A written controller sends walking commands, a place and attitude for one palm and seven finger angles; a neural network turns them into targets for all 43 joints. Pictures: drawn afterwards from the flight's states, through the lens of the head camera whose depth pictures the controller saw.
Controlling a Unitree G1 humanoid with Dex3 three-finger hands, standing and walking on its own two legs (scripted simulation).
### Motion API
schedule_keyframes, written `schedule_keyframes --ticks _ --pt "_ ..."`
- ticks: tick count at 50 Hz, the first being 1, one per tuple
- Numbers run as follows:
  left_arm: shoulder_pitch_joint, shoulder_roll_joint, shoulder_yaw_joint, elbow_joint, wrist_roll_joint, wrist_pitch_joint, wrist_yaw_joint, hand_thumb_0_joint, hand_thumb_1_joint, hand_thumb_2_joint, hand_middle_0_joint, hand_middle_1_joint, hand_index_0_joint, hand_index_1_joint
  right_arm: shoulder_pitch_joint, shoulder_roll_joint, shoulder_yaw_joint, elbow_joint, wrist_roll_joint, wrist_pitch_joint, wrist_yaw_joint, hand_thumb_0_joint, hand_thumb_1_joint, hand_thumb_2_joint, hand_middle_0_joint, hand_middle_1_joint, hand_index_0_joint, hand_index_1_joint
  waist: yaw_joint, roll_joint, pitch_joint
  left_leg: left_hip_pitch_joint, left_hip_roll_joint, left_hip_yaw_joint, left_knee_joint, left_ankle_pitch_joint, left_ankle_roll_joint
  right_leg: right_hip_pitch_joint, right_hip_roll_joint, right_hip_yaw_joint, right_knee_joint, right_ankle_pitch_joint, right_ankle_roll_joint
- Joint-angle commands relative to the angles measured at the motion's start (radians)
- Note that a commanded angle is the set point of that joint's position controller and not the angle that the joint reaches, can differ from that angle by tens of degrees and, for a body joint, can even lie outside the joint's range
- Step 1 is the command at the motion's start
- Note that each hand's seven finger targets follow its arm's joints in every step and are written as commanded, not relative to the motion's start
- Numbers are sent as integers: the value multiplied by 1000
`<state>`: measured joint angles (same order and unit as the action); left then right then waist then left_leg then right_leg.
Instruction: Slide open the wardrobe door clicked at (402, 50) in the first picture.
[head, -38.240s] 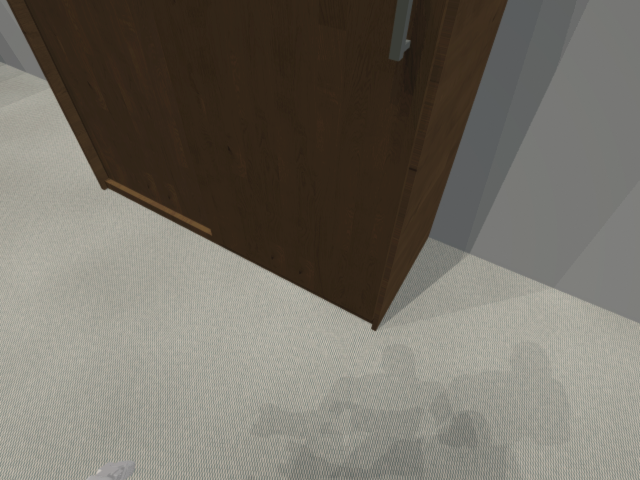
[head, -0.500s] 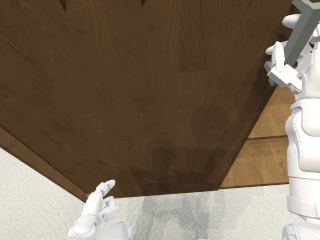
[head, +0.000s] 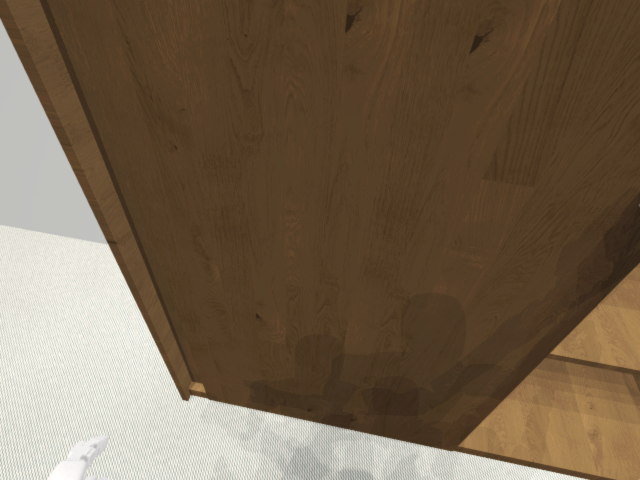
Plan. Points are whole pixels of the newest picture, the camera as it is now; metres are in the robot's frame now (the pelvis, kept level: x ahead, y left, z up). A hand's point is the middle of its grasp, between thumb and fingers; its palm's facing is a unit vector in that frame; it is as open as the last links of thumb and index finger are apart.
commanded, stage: stop walking and hold the door there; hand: right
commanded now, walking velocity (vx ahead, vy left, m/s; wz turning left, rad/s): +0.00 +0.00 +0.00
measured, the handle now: out of the picture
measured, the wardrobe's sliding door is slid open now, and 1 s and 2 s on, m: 0.63 0.63 0.63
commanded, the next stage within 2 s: loosen the grip on the handle in 1.86 s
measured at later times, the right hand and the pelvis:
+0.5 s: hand out of the picture +0.36 -0.30 +0.25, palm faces +0.45 +0.87 -0.21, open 5.8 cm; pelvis -0.04 -0.03 -0.01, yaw +4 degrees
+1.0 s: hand out of the picture +0.36 -0.31 +0.24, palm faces +0.35 +0.91 -0.23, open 6.0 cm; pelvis -0.04 -0.08 -0.01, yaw +0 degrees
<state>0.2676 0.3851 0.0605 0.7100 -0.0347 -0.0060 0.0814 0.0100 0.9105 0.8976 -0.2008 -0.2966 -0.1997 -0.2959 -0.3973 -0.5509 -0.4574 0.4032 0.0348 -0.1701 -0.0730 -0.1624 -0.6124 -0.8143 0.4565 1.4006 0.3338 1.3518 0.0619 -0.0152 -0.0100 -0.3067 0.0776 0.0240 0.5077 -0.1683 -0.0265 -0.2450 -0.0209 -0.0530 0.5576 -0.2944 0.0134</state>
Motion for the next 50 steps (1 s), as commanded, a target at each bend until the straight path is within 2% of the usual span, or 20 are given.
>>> schedule_keyframes --ticks 1,4,8,11,14,17,20,24,29,32,35,38,42,43,44,45,46,47,48,50 --pt "-99 73 11 -149 -11 -45 10 0 900 900 -200 -300 -200 -300 -251 -317 -99 -118 -2 -55 -37 0 -900 -900 450 1400 450 1400 -88 -70 -147 40 20 -49 -56 -101 20 34 -138 107 -224 144 -55" --pt "-103 49 -9 -161 -20 -27 9 0 900 900 -200 -300 -200 -300 -259 -290 -55 -69 -14 -55 -30 0 -900 -900 450 1400 450 1400 -84 -214 -102 114 -47 26 109 -137 -1 -157 -217 167 -281 87 -106" --pt "-82 55 -9 -158 -20 -24 18 0 900 900 -200 -300 -200 -300 -288 -275 -22 -15 -10 -40 -33 0 -900 -900 450 1400 450 1400 -81 -107 -99 166 -28 9 56 -92 3 -206 -189 122 -208 1 -82" --pt "-59 45 -15 -146 -6 -30 14 0 900 900 -200 -300 -200 -300 -347 -266 2 -7 -21 -38 -33 0 -900 -900 450 1400 450 1400 -63 -6 -119 97 48 -82 -73 -60 36 -132 -108 57 -95 35 -32" --pt "-50 39 -15 -133 -9 -23 21 0 900 900 -200 -300 -200 -300 -354 -305 -19 25 -15 -28 -37 0 -900 -900 450 1400 450 1400 -63 86 -133 -6 64 -116 -134 -228 44 -58 -85 52 -70 -67 -34" --pt "-58 33 -26 -125 -6 -33 23 0 900 900 -200 -300 -200 -300 -416 -251 28 41 -13 -35 -32 0 -900 -900 450 1400 450 1400 -59 58 -133 -45 24 -77 -106 -279 29 -35 -116 87 -125 -97 -43" --pt "-61 32 -29 -122 -11 -32 30 0 900 900 -200 -300 -200 -300 -407 -257 23 59 -14 -32 -34 0 -900 -900 450 1400 450 1400 -73 13 -133 23 -17 -30 -34 -182 8 -77 -157 118 -198 -95 -59" --pt "-49 30 -28 -113 -15 -29 31 0 900 900 -200 -300 -200 -300 -394 -245 40 83 -15 -31 -31 0 -900 -900 450 1400 450 1400 -71 -3 -137 41 -5 -39 -46 -113 9 -63 -141 76 -170 -14 -50" --pt "-44 36 -20 -111 -17 -25 32 0 900 900 -200 -300 -200 -300 -387 -268 28 104 -16 -37 -29 0 -900 -900 450 1400 450 1400 -65 32 -106 -26 27 -86 -122 -194 23 -42 -104 44 -120 -39 -37" --pt "-44 35 -7 -118 -14 -16 26 0 900 900 -200 -300 -200 -300 -404 -304 4 113 -21 -42 -28 0 -900 -900 450 1400 450 1400 -61 126 -125 -6 140 -182 -187 -278 57 -67 -37 0 3 -73 -30" --pt "-61 40 6 -123 -11 -10 21 0 900 900 -200 -300 -200 -300 -394 -326 -12 114 -22 -34 -28 0 -900 -900 450 1400 450 1400 -81 194 -111 72 302 -334 -259 -316 135 -189 -2 43 182 -138 -17" --pt "-70 49 11 -104 -1 -18 18 0 900 900 -200 -300 -200 -300 -416 -323 -23 106 -16 -35 -22 0 -900 -900 450 1400 450 1400 -82 244 -115 133 365 -302 -211 -147 163 -234 -22 98 275 -172 -18" --pt "-64 19 5 -82 9 -16 8 0 900 900 -200 -300 -200 -300 -434 -247 28 86 -12 -52 -4 0 -900 -900 450 1400 450 1400 -42 261 -120 -33 287 -92 -107 -174 72 43 -6 12 -2 -53 -16" --pt "-69 17 7 -73 5 -12 9 0 900 900 -200 -300 -200 -300 -481 -212 76 41 -3 -62 2 0 -900 -900 450 1400 450 1400 -21 169 -101 -107 230 -24 -1 -215 39 134 -8 6 -96 19 -21" --pt "-79 27 6 -82 6 -11 15 0 900 900 -200 -300 -200 -300 -477 -152 114 23 -5 -76 4 0 -900 -900 450 1400 450 1400 -27 -39 -90 -164 102 61 200 -222 12 133 -76 91 -213 18 -57" --pt "-101 51 11 -117 -3 -8 17 0 900 900 -200 -300 -200 -300 -499 -113 144 -48 4 -97 6 0 -900 -900 450 1400 450 1400 -43 -331 -94 -231 -39 146 445 -351 -25 108 -255 330 -289 130 -129" --pt "-95 7 -2 -140 -8 -8 13 0 900 900 -200 -300 -200 -300 -515 -114 154 -87 -10 -96 3 0 -900 -900 450 1400 450 1400 -52 -256 -107 -221 -31 78 548 -395 -5 93 -301 351 -266 298 -193" --pt "-84 -6 -9 -136 -6 -5 6 0 900 900 -200 -300 -200 -300 -465 -69 191 -63 -18 -83 9 0 -900 -900 450 1400 450 1400 -52 -160 -108 -200 4 27 564 -370 -6 27 -327 356 -260 196 -212" --pt "-81 -18 -15 -141 -14 -5 13 0 900 900 -200 -300 -200 -300 -505 -40 222 -115 6 -77 11 0 -900 -900 450 1400 450 1400 -49 -26 -116 -170 -3 16 485 -331 -13 29 -325 360 -214 266 -228" --pt "-79 6 -12 -129 -14 -5 17 0 900 900 -200 -300 -200 -300 -454 -19 219 -76 8 -54 6 0 -900 -900 450 1400 450 1400 -61 29 -109 -48 -25 40 306 -241 -18 -4 -278 220 -160 369 -188"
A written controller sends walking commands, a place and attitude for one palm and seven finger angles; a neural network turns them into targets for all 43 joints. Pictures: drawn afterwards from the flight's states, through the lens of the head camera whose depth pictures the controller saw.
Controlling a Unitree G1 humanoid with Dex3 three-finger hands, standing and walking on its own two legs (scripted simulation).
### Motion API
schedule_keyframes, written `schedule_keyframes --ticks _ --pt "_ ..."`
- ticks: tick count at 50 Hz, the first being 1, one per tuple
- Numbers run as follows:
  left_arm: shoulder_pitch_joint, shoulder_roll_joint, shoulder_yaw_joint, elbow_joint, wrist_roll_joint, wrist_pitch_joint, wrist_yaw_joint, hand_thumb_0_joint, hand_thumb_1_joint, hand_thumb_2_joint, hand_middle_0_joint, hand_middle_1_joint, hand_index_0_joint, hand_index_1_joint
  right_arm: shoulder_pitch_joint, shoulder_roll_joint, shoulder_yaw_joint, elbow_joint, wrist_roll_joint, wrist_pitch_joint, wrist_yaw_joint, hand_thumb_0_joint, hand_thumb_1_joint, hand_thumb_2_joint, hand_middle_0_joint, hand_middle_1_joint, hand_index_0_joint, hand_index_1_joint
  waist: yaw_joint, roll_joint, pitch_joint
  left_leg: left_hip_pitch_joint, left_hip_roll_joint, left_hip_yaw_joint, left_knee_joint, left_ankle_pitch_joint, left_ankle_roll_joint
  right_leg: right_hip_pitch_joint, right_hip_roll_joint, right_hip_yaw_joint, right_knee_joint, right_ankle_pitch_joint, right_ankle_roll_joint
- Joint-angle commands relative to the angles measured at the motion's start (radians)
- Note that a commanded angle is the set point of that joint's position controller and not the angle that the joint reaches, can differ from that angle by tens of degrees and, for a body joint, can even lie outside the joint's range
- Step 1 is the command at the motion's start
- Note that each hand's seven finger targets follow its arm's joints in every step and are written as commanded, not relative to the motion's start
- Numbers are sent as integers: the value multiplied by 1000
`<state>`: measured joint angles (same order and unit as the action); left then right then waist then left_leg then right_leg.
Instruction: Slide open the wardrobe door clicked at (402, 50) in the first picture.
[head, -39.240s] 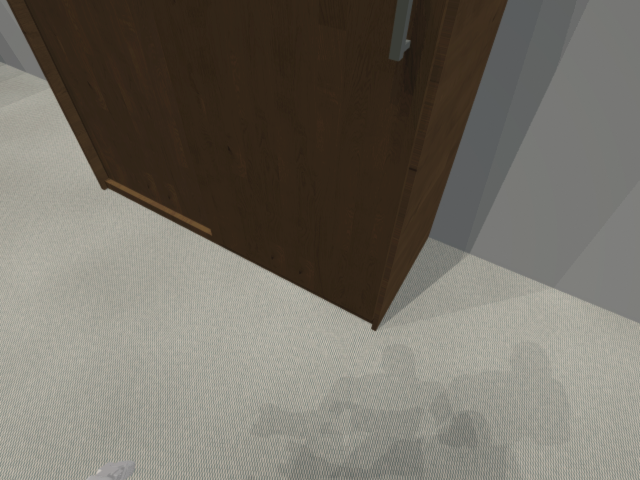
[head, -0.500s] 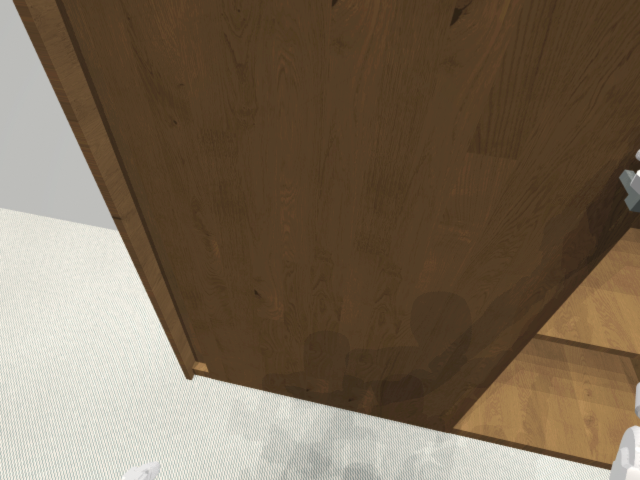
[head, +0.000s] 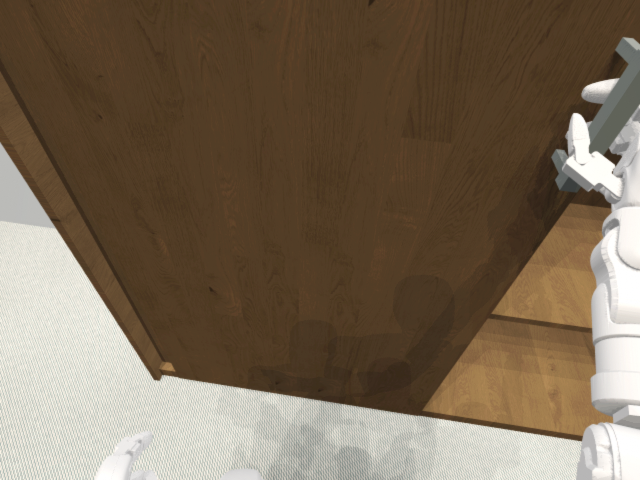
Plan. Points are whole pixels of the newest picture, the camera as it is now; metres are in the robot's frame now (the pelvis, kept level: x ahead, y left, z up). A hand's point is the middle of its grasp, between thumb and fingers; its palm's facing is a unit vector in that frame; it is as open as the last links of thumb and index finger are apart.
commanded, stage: stop walking and hold the door there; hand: right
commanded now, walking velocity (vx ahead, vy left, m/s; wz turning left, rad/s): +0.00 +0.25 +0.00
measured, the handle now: (596, 119) +0.43 -0.24 +0.28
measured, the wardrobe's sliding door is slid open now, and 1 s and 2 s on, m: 0.63 0.63 0.63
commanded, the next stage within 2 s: loosen the grip on the handle in 0.86 s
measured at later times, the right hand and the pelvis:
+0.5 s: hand (580, 159) +0.39 -0.22 +0.25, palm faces +0.26 +0.94 -0.22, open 6.1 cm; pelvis -0.02 -0.03 +0.01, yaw +1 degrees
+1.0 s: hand (583, 159) +0.39 -0.22 +0.25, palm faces +0.24 +0.94 -0.25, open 6.3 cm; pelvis -0.03 -0.04 +0.01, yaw +2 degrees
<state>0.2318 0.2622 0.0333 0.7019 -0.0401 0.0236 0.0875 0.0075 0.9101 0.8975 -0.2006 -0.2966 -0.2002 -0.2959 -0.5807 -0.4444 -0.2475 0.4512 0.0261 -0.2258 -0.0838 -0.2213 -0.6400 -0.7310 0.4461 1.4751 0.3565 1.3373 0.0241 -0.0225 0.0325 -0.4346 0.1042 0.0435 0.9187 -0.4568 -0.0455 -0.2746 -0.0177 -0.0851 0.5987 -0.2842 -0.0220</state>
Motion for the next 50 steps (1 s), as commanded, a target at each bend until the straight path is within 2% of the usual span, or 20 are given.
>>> schedule_keyframes --ticks 1,3,4,6,7,8,10,13,16,19,21,23,26,29,32,42,47,48,49,50 --pt "-42 137 14 -118 -8 -35 11 0 900 900 -200 -300 -200 -300 -242 -163 -26 -107 15 10 11 0 -900 -900 450 1400 450 1400 -34 21 -166 147 -70 39 -204 86 1 29 -258 202 -176 349 -125" --pt "-49 130 -3 -123 -6 -38 10 0 900 900 -200 -300 -200 -300 -263 -174 -19 -140 8 18 14 0 -900 -900 450 1400 450 1400 -37 -51 -181 229 -71 38 -405 184 10 38 -218 146 -130 281 -77" --pt "-50 118 -11 -123 -2 -38 10 0 900 900 -200 -300 -200 -300 -261 -182 -21 -126 6 23 15 0 -900 -900 450 1400 450 1400 -31 -31 -198 279 -30 -32 -488 236 29 7 -194 137 -82 216 -52" --pt "-45 102 -17 -124 9 -38 11 0 900 900 -200 -300 -200 -300 -281 -258 -79 -102 2 34 7 0 -900 -900 450 1400 450 1400 -14 163 -195 295 172 -283 -582 381 125 -86 -70 49 56 -20 22" --pt "-44 94 -21 -124 5 -50 8 0 900 900 -200 -300 -200 -300 -270 -264 -95 -85 10 38 4 0 -900 -900 450 1400 450 1400 -29 181 -192 300 208 -296 -604 454 160 -115 -25 76 126 -161 33" --pt "-50 100 -11 -126 -4 -56 5 0 900 900 -200 -300 -200 -300 -244 -268 -107 -95 22 54 3 0 -900 -900 450 1400 450 1400 -40 282 -202 346 213 -318 -605 524 165 -155 -13 105 209 -200 34" --pt "-76 91 -25 -123 2 -71 12 0 900 900 -200 -300 -200 -300 -261 -276 -142 -80 21 54 3 0 -900 -900 450 1400 450 1400 -50 270 -216 380 208 -248 -567 604 158 -166 -25 132 251 -182 30" --pt "-82 86 -40 -113 12 -68 23 0 900 900 -200 -300 -200 -300 -245 -249 -130 -71 22 48 8 0 -900 -900 450 1400 450 1400 -48 197 -221 377 141 -117 -532 597 139 -96 -19 85 70 -92 30" --pt "-84 93 -35 -109 11 -59 26 0 900 900 -200 -300 -200 -300 -257 -243 -119 -82 23 36 11 0 -900 -900 450 1400 450 1400 -48 187 -221 323 107 -104 -528 495 93 13 -17 60 -113 47 28" --pt "-91 118 -19 -117 1 -46 19 0 900 900 -200 -300 -200 -300 -256 -211 -82 -88 27 33 13 0 -900 -900 450 1400 450 1400 -51 79 -221 270 24 -61 -495 377 36 99 -111 111 -173 295 1" --pt "-105 107 -23 -134 -1 -37 10 0 900 900 -200 -300 -200 -300 -268 -158 -26 -92 24 33 22 0 -900 -900 450 1400 450 1400 -37 41 -191 238 15 -60 -512 288 28 64 -124 126 -159 237 -3" --pt "-100 121 -15 -137 0 -29 10 0 900 900 -200 -300 -200 -300 -277 -176 -33 -108 19 24 18 0 -900 -900 450 1400 450 1400 -39 16 -176 259 -6 -45 -503 248 25 27 -133 142 -198 197 -8" --pt "-97 119 -14 -154 0 -25 7 0 900 900 -200 -300 -200 -300 -256 -155 -25 -72 19 24 13 0 -900 -900 450 1400 450 1400 -43 61 -177 254 2 -70 -526 192 32 -5 -120 129 -187 117 -3" --pt "-77 129 -8 -149 0 -18 10 0 900 900 -200 -300 -200 -300 -242 -214 -74 -37 16 23 4 0 -900 -900 450 1400 450 1400 -43 59 -181 236 6 -75 -539 167 37 -2 -116 124 -189 91 -3" --pt "-76 121 -13 -150 1 -21 8 0 900 900 -200 -300 -200 -300 -267 -176 -37 -26 17 18 9 0 -900 -900 450 1400 450 1400 -40 71 -166 200 15 -92 -561 113 39 -7 -108 115 -180 38 1" --pt "-49 119 -14 -123 1 -22 15 0 900 900 -200 -300 -200 -300 -274 -181 -39 -3 20 15 9 0 -900 -900 450 1400 450 1400 -36 144 -191 190 28 -98 -561 147 39 21 -104 99 -149 74 -1" --pt "-49 113 -16 -117 -1 -20 17 0 900 900 -200 -300 -200 -300 -272 -159 -17 -1 21 16 13 0 -900 -900 450 1400 450 1400 -34 133 -179 167 35 -104 -570 128 42 23 -99 97 -140 60 -1" --pt "54 45 -52 -204 -12 -73 -4 0 900 900 -200 -300 -200 -300 -1248 -662 -306 -293 -111 -37 -14 0 -900 -900 450 1400 450 1400 -14 -54 -139 212 -84 -25 -449 35 37 46 -44 13 -274 -24 9" --pt "61 113 55 -110 66 -136 -39 0 900 900 -200 -300 -200 -300 -1068 -448 -174 1 -186 41 65 0 -779 -842 450 1400 450 1400 52 1 -455 290 -110 -17 -500 315 109 125 4 54 -247 195 24" --pt "93 104 23 -124 37 -157 -47 0 900 900 -200 -300 -200 -300 -924 -249 -44 -4 -106 49 51 0 -658 -783 450 1400 450 1400 73 149 -360 275 -123 -4 -510 286 100 107 -19 96 -259 149 18"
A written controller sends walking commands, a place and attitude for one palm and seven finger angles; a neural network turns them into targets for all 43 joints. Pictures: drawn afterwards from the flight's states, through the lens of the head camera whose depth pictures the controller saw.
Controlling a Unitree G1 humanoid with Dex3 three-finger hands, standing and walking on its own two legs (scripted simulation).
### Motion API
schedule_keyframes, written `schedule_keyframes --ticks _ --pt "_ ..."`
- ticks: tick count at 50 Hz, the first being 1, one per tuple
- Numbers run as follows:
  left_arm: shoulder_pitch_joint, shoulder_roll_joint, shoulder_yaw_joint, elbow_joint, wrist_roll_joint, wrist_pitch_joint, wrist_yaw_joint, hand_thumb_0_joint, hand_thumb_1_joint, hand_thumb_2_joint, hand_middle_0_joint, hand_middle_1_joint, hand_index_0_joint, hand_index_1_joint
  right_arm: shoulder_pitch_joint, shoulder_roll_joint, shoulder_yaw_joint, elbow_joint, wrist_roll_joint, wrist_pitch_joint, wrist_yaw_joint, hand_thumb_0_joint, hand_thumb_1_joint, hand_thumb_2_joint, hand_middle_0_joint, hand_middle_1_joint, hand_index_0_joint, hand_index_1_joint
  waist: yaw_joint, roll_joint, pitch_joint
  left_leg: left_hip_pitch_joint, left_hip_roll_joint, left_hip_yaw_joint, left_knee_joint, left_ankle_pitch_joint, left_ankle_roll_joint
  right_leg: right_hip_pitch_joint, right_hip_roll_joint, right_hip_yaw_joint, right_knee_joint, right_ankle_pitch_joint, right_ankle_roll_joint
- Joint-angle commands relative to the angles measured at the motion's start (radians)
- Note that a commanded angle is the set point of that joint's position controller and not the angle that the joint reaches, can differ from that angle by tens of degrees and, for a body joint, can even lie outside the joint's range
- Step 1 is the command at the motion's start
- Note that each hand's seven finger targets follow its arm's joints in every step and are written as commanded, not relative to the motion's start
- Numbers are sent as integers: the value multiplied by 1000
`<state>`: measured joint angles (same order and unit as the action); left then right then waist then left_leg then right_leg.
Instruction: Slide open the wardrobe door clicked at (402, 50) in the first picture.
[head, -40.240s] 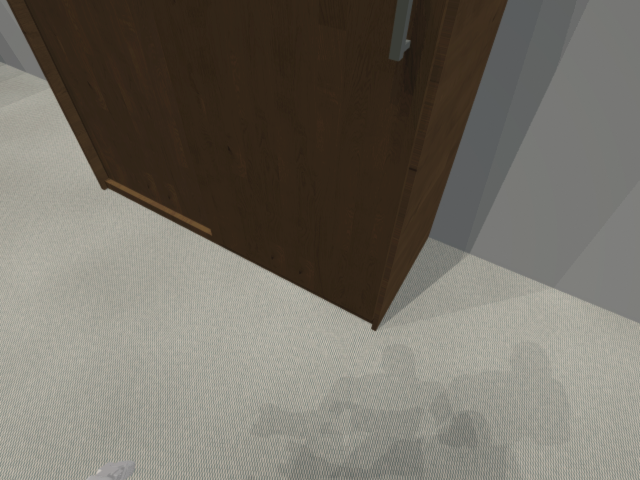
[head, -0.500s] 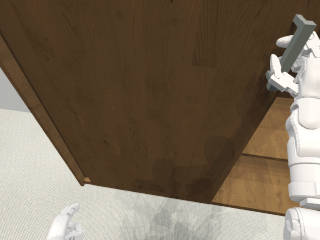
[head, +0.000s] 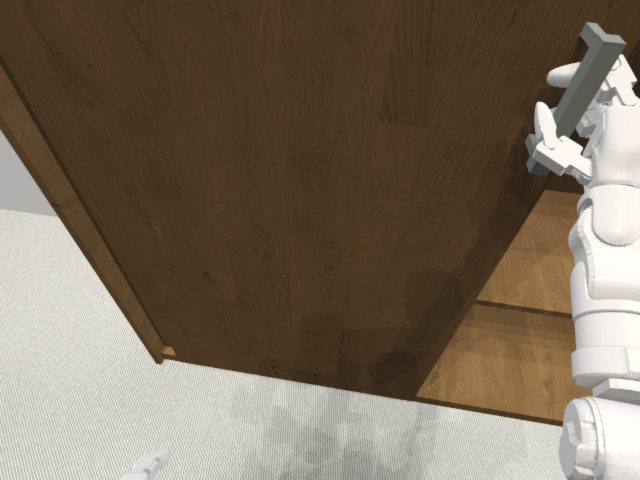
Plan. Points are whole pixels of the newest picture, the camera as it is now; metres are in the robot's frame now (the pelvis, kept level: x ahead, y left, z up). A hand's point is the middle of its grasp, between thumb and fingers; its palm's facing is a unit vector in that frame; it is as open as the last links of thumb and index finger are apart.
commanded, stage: loosen the grip on the handle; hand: right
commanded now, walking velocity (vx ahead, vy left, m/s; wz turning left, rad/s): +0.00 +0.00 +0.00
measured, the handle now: (563, 103) +0.45 -0.22 +0.27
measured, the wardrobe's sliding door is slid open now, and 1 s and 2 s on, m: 0.63 0.63 0.63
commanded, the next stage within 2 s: slip the hand off the handle in 0.54 s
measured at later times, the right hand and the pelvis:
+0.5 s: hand (546, 140) +0.42 -0.20 +0.25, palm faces +0.32 +0.91 -0.25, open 14.0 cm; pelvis +0.00 +0.02 +0.00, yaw -2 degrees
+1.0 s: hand (557, 138) +0.41 -0.21 +0.25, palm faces +0.27 +0.94 -0.22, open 14.7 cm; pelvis +0.04 +0.01 +0.01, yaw -1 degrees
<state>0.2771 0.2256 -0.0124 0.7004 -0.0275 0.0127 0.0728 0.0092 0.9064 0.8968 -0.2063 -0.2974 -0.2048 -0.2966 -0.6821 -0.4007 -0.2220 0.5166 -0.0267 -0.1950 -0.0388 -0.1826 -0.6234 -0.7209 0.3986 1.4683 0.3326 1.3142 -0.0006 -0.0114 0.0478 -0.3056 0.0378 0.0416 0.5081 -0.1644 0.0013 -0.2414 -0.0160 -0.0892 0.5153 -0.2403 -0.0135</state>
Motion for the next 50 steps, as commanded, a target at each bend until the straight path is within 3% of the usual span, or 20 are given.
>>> schedule_keyframes --ticks 1,3,4,5,6,7,10,13,16,17,18,21,25,26,30,32,35,36,39,50 --pt "41 161 65 -126 17 -157 -21 0 900 900 -200 -300 -200 -300 -722 -292 -110 -50 -46 30 9 0 -538 -725 450 1400 450 1400 67 150 -397 143 -56 -28 -118 -34 46 100 -25 104 -196 19 1" --pt "-10 148 51 -118 26 -193 1 0 900 900 -200 -300 -200 -300 -716 -243 -85 -34 0 8 10 0 -296 -608 450 1400 450 1400 54 62 -268 127 -39 -51 -165 -121 50 75 -8 95 -209 -128 -3" --pt "-22 144 41 -114 19 -207 -2 0 900 900 -200 -300 -200 -300 -731 -169 2 -52 7 -2 15 0 -175 -550 450 1400 450 1400 55 -42 -213 94 -29 -61 -174 -152 54 65 -1 83 -207 -165 5" --pt "-13 136 39 -95 16 -214 -5 0 900 900 -200 -300 -200 -300 -720 -114 55 -19 0 -3 14 0 -54 -492 450 1400 450 1400 56 -106 -163 61 -27 -61 -170 -169 60 54 7 83 -199 -204 11" --pt "-7 140 42 -86 20 -220 -9 0 900 900 -200 -300 -200 -300 -724 -124 59 -12 -13 -17 5 0 67 -433 450 1400 450 1400 55 -134 -136 50 -23 -60 -171 -176 62 33 11 88 -193 -219 14" --pt "-11 144 42 -90 20 -222 -17 0 900 900 -200 -300 -200 -300 -695 -132 69 -2 -31 -24 -6 0 188 -375 450 1400 450 1400 49 -147 -118 40 -22 -57 -170 -195 62 9 18 88 -185 -236 14" --pt "-9 152 48 -104 26 -222 -30 0 900 900 -200 -300 -200 -300 -685 -151 70 -8 -66 -55 -33 0 550 -200 423 1367 423 1367 62 -8 -160 44 -21 -57 -180 -260 44 -29 34 82 -145 -198 -5" --pt "-27 164 66 -108 22 -207 -32 0 900 900 -200 -300 -200 -300 -626 -206 -6 -53 -11 -92 -25 0 550 -200 383 1317 383 1317 44 86 -255 100 -13 -84 -183 -316 35 -25 37 71 -108 -154 -13" --pt "-42 156 65 -104 19 -198 -38 0 900 900 -200 -300 -200 -300 -625 -163 37 -101 3 -102 -16 0 550 -200 343 1267 343 1267 45 40 -272 85 -11 -96 -167 -306 32 -29 35 74 -90 -159 -13" --pt "-39 161 68 -100 18 -194 -39 0 900 900 -200 -300 -200 -300 -604 -192 17 -115 -2 -102 -22 0 550 -200 330 1250 330 1250 43 34 -271 87 -13 -89 -165 -298 32 -32 34 77 -94 -164 -14" --pt "-40 176 69 -99 22 -186 -31 0 900 900 -200 -300 -200 -300 -603 -362 -116 -136 -14 -105 -36 0 550 -200 317 1233 317 1233 22 28 -305 131 -11 -102 -163 -290 32 -43 32 76 -95 -143 -18" --pt "-54 150 61 -97 12 -173 -31 0 900 900 -200 -300 -200 -300 -590 -232 -4 -159 -8 -79 -32 0 550 -200 277 1183 277 1183 42 -9 -256 121 -6 -110 -170 -276 31 -48 28 72 -95 -135 -16" --pt "-65 163 61 -97 8 -167 -20 0 900 900 -200 -300 -200 -300 -527 -263 -48 -235 23 -47 -30 0 550 -200 250 1150 250 1150 33 -22 -264 139 -19 -80 -157 -187 34 -12 23 84 -118 -91 -18" --pt "-70 157 58 -101 7 -166 -18 0 900 900 -200 -300 -200 -300 -514 -227 -25 -250 29 -36 -27 0 550 -200 250 1150 250 1150 31 -10 -262 142 -19 -75 -155 -172 32 -9 22 83 -118 -76 -18" --pt "-72 161 53 -87 7 -156 -4 0 900 900 -200 -300 -200 -300 -457 -242 -64 -262 44 1 -28 0 550 -200 250 1150 250 1150 30 39 -244 150 -25 -56 -154 -108 26 8 17 85 -122 -7 -18" --pt "-84 150 53 -97 8 -154 -3 0 900 900 -200 -300 -200 -300 -408 -202 -52 -319 53 16 -27 0 550 -200 250 1150 250 1150 13 23 -285 173 -28 -50 -141 -55 29 36 16 84 -119 49 -15" --pt "-86 153 49 -96 12 -141 4 0 900 900 -200 -300 -200 -300 -343 -286 -140 -354 52 40 -30 0 550 -200 250 1150 250 1150 -5 5 -318 215 -34 -35 -112 80 32 61 16 78 -115 164 -12" --pt "-95 144 43 -104 11 -137 5 0 900 900 -200 -300 -200 -300 -340 -244 -105 -381 52 48 -24 0 550 -200 250 1150 250 1150 -4 3 -319 216 -34 -31 -108 95 31 64 17 78 -115 176 -10" --pt "-105 144 40 -107 13 -128 13 0 900 900 -200 -300 -200 -300 -268 -298 -181 -383 62 69 -24 0 550 -200 250 1150 250 1150 -21 16 -307 234 -37 -23 -101 148 30 69 12 73 -116 223 -8" --pt "-131 139 24 -132 13 -95 37 0 900 900 -200 -300 -200 -300 -201 -402 -291 -343 84 108 5 0 550 -200 250 1150 250 1150 -40 16 -273 251 -32 -31 -93 147 23 23 12 55 -110 197 0"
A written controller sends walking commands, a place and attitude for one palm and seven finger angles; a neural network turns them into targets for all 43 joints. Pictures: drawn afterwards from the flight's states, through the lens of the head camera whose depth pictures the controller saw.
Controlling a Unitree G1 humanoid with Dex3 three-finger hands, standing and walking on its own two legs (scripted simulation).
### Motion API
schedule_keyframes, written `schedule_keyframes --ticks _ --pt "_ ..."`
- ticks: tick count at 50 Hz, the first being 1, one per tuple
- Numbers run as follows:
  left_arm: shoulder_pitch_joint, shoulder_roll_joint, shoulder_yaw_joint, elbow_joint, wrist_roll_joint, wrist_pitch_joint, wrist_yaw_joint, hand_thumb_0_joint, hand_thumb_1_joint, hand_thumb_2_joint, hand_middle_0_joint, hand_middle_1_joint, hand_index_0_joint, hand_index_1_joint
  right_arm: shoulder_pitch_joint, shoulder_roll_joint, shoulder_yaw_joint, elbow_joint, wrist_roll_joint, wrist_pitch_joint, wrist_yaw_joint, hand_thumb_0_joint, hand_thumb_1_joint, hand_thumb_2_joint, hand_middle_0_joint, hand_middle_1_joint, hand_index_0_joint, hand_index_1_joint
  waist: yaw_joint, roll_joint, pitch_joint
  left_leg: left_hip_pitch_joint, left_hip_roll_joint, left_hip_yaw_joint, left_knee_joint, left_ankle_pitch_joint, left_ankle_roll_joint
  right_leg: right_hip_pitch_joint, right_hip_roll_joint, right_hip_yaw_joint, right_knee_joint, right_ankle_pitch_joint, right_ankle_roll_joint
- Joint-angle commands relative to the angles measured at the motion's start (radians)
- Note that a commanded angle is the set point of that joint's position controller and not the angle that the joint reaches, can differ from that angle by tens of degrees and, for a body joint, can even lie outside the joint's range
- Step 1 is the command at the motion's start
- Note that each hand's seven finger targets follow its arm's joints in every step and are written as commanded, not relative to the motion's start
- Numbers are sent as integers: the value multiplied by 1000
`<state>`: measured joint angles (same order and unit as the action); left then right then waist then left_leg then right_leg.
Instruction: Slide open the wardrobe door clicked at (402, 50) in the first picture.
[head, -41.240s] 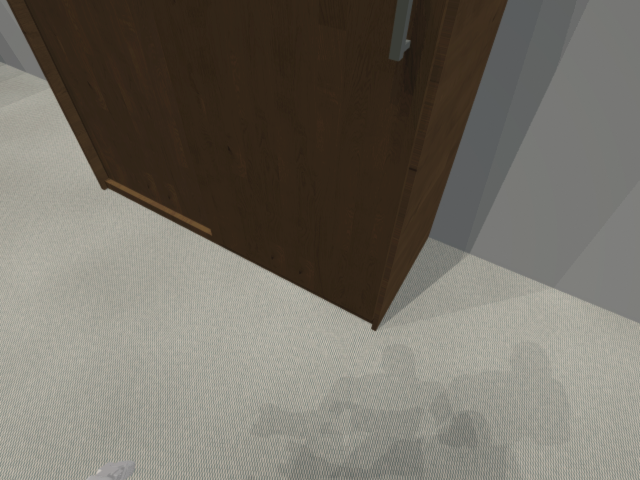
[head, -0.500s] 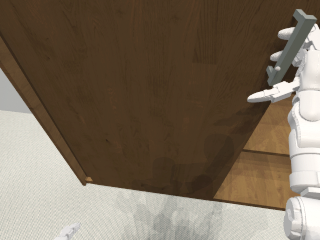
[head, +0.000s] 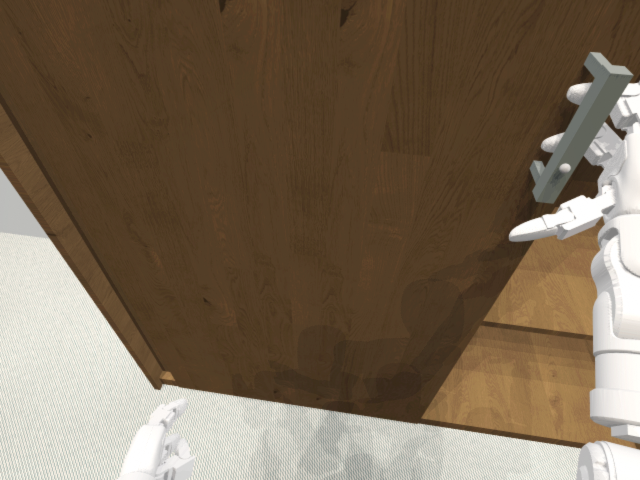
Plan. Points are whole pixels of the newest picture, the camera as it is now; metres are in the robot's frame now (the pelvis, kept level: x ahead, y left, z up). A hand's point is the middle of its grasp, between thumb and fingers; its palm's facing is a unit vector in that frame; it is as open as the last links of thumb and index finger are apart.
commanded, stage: slip the hand off the handle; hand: right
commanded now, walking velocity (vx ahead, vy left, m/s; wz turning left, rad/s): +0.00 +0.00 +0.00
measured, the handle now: (569, 131) +0.42 -0.23 +0.27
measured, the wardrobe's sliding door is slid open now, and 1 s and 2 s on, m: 0.63 0.63 0.63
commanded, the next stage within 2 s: draw the hand back to the body in 0.92 s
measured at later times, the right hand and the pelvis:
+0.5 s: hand (615, 197) +0.34 -0.26 +0.24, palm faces +0.27 +0.93 -0.23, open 14.7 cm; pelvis +0.00 +0.00 -0.01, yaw +0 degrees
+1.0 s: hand out of the picture +0.26 -0.26 +0.24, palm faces +0.35 +0.91 -0.23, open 14.7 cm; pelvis +0.00 +0.00 +0.00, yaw -2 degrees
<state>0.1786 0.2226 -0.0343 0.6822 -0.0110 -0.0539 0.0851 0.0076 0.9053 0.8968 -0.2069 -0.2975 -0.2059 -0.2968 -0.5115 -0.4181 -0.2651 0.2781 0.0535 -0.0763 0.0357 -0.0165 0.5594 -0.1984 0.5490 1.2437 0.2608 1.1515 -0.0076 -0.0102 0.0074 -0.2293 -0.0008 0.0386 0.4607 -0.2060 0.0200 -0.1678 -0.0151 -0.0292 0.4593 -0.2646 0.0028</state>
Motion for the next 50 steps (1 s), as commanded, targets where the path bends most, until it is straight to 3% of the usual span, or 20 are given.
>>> schedule_keyframes --ticks 1,5,7,8,10,11,13,15,18,22,23,25,28,31,33,35,38,44,46,50 --pt "-32 144 47 -114 -4 -25 27 0 900 900 -200 -300 -200 -300 -370 -401 -262 -110 6 -11 -68 0 550 -200 250 1150 250 1150 -32 17 -247 180 7 -31 -43 189 3 -49 12 -7 -50 217 -17" --pt "-29 151 46 -118 -7 -22 31 0 900 900 -200 -300 -200 -300 -359 -454 -288 -90 6 -22 -48 0 550 -200 250 1150 250 1150 -31 -11 -235 174 11 -43 -38 174 1 -71 12 -11 -40 190 -17" --pt "-12 158 48 -109 -9 -23 32 0 900 900 -200 -300 -200 -300 -400 -455 -272 -41 -2 -35 -23 0 550 -200 250 1150 250 1150 -3 4 -202 129 8 -42 -46 120 -4 -93 13 -7 -35 142 -18" --pt "-12 158 50 -113 -9 -28 32 0 900 900 -200 -300 -200 -300 -430 -463 -270 -63 -2 -55 -10 0 550 -200 250 1150 250 1150 0 -30 -217 134 8 -52 -46 122 -2 -87 14 -8 -30 144 -21" --pt "1 169 57 -106 -12 -32 33 0 900 900 -200 -300 -200 -300 -420 -499 -294 -12 7 -80 23 0 550 -200 250 1150 250 1150 6 -18 -213 115 11 -63 -47 77 -7 -109 16 -5 -17 100 -23" --pt "8 172 57 -99 -15 -33 33 0 900 900 -200 -300 -200 -300 -458 -480 -260 6 9 -97 44 0 550 -200 250 1150 250 1150 23 -24 -202 94 11 -66 -52 52 -7 -115 17 -4 -13 79 -23" --pt "6 161 66 -114 -22 -48 26 0 900 900 -200 -300 -200 -300 -501 -369 -157 -67 23 -143 85 0 550 -200 250 1150 250 1150 40 -69 -236 77 10 -73 -50 33 -2 -85 19 0 5 70 -24" --pt "15 166 74 -118 -25 -55 26 0 900 900 -200 -300 -200 -300 -447 -350 -138 -115 40 -170 108 0 550 -200 250 1150 250 1150 30 -120 -280 69 0 -67 -32 56 7 -51 22 15 20 95 -26" --pt "18 169 77 -124 -30 -63 25 0 900 900 -200 -300 -200 -300 -367 -321 -133 -167 67 -177 125 0 550 -200 250 1150 250 1150 19 -97 -292 72 -4 -55 -16 66 11 -41 21 31 24 109 -27" --pt "-12 176 70 -142 -34 -67 27 0 900 900 -200 -300 -200 -300 -215 -398 -274 -229 120 -131 117 0 550 -200 250 1150 250 1150 -36 -3 -279 128 4 -39 3 90 6 -69 20 39 1 118 -25" --pt "-25 178 65 -145 -31 -68 30 0 900 900 -200 -300 -200 -300 -179 -432 -321 -240 130 -117 104 0 550 -200 250 1150 250 1150 -54 -14 -265 141 7 -41 7 98 7 -76 20 38 1 127 -23" --pt "-44 165 56 -156 -28 -75 27 0 900 900 -200 -300 -200 -300 -128 -435 -362 -277 134 -93 79 0 550 -200 250 1150 250 1150 -71 1 -252 164 9 -37 14 121 7 -89 17 33 -9 146 -19" --pt "-81 150 48 -187 -21 -84 20 0 900 900 -200 -300 -200 -300 -60 -398 -350 -429 118 -74 45 0 550 -200 250 1150 250 1150 -85 -65 -257 184 6 -26 31 183 11 -60 15 22 -6 215 -14" --pt "-97 141 42 -199 -21 -94 10 0 900 900 -200 -300 -200 -300 22 -290 -253 -519 99 -48 38 0 550 -200 250 1150 250 1150 -63 -108 -223 142 -5 -15 24 197 9 -27 11 14 -6 248 -10" --pt "-102 144 40 -193 -23 -99 13 0 900 900 -200 -300 -200 -300 24 -236 -195 -547 95 -27 44 0 550 -200 250 1150 250 1150 -41 -72 -173 112 -10 -7 4 164 9 -18 5 18 -11 227 -13" --pt "-105 148 39 -187 -25 -101 21 0 900 900 -200 -300 -200 -300 40 -230 -188 -554 102 1 59 0 550 -200 250 1150 250 1150 -31 -36 -137 85 -14 -2 -15 121 2 -15 6 25 -23 184 -17" --pt "-125 145 28 -177 -28 -103 37 0 900 900 -200 -300 -200 -300 13 -219 -172 -590 115 23 78 0 550 -200 250 1150 250 1150 -24 -36 -108 69 -15 -2 -41 66 5 3 9 30 -37 140 -18" --pt "-153 124 13 -179 -17 -118 39 0 900 900 -200 -300 -200 -300 54 -191 -165 -696 122 14 66 0 550 -200 250 1150 250 1150 -49 -89 -170 113 -13 5 -41 95 11 47 16 43 -49 181 -8" --pt "-158 120 9 -183 -12 -120 33 0 900 900 -200 -300 -200 -300 129 -183 -171 -730 115 11 56 0 550 -200 250 1150 250 1150 -63 -96 -192 140 -15 12 -31 137 13 57 16 42 -50 228 -4" --pt "-157 121 6 -167 -10 -110 34 0 900 900 -200 -300 -200 -300 145 -221 -221 -690 114 33 47 0 550 -200 250 1150 250 1150 -63 -49 -165 154 -13 14 -43 145 9 29 12 38 -57 223 -2"
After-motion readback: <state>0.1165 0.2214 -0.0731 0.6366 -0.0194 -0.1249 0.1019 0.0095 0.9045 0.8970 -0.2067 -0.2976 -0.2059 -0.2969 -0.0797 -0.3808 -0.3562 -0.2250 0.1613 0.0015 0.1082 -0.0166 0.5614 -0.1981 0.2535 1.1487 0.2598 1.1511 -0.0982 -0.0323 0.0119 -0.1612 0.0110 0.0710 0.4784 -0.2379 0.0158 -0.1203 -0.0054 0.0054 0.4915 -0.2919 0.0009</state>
